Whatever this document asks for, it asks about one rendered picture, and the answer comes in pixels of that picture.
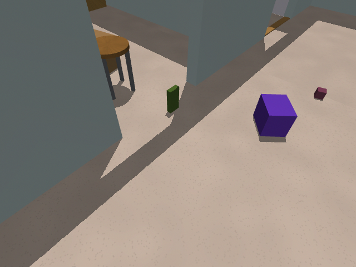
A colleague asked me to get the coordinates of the stool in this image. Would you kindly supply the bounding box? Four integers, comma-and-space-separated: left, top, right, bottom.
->
96, 36, 135, 100

